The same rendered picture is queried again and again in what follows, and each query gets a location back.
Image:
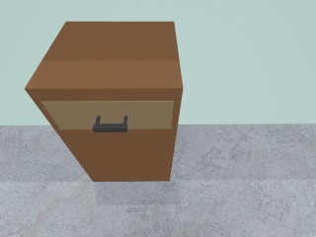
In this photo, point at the drawer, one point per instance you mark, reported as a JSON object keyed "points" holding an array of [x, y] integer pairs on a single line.
{"points": [[83, 114]]}

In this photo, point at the cabinet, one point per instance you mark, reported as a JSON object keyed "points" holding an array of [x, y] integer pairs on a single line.
{"points": [[92, 61]]}

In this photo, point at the handle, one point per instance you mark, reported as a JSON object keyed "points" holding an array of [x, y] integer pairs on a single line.
{"points": [[110, 127]]}

